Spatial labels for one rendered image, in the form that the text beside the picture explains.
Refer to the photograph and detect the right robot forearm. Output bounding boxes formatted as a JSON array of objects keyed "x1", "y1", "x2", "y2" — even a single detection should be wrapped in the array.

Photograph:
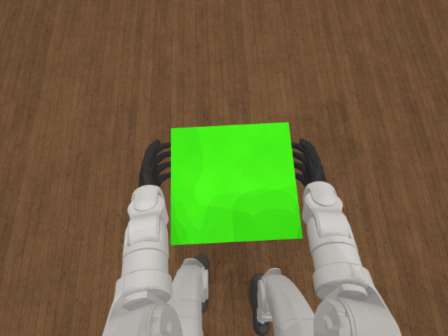
[{"x1": 302, "y1": 181, "x2": 392, "y2": 315}]

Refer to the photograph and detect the left robot forearm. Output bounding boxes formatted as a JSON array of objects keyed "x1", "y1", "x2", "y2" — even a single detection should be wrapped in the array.
[{"x1": 102, "y1": 185, "x2": 172, "y2": 336}]

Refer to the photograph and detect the robot right upper arm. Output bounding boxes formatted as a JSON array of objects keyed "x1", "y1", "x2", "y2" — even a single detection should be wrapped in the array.
[{"x1": 314, "y1": 296, "x2": 401, "y2": 336}]

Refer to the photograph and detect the right robot shin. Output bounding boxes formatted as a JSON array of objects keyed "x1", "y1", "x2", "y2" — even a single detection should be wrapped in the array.
[{"x1": 257, "y1": 268, "x2": 281, "y2": 322}]

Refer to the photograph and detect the robot left hand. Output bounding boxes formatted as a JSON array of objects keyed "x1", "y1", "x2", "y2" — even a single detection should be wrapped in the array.
[{"x1": 139, "y1": 139, "x2": 171, "y2": 187}]

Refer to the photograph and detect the carton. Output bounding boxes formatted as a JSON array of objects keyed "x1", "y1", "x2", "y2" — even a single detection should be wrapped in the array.
[{"x1": 171, "y1": 122, "x2": 302, "y2": 245}]

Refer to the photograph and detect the robot right foot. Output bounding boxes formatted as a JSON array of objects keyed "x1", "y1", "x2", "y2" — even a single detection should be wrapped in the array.
[{"x1": 250, "y1": 274, "x2": 270, "y2": 336}]

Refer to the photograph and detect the robot left upper arm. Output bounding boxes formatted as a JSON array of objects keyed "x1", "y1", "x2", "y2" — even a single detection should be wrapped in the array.
[{"x1": 103, "y1": 302, "x2": 183, "y2": 336}]

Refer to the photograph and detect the robot right hand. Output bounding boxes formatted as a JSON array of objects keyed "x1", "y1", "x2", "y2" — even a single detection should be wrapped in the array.
[{"x1": 291, "y1": 138, "x2": 327, "y2": 188}]

